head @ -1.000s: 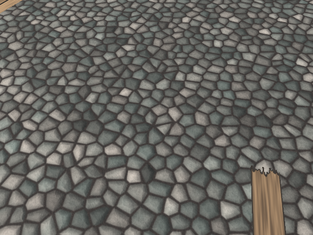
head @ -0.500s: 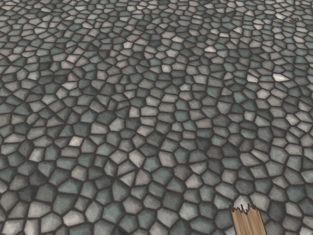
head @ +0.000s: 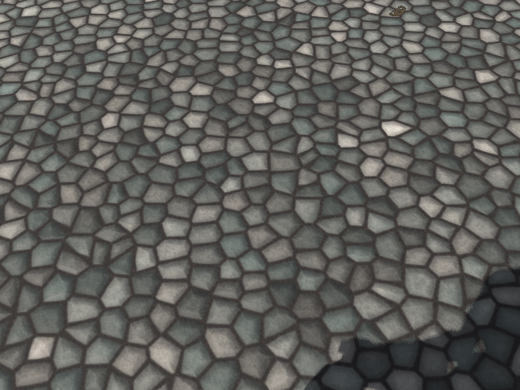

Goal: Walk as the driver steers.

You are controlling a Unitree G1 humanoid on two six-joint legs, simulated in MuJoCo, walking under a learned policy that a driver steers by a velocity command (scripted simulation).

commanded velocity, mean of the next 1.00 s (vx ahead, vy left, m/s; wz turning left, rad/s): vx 0.11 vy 0.00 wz -0.13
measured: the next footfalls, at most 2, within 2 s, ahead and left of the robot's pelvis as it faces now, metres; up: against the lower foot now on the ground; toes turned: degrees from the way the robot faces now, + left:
left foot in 0.22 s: +0.31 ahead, +0.14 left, +0.00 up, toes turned -6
right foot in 0.52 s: +0.22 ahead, -0.10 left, +0.00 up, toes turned -4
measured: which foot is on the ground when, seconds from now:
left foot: up 0.00-0.20, down 0.22-1.00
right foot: down 0.00-0.24, up 0.26-0.50, down 0.52-1.00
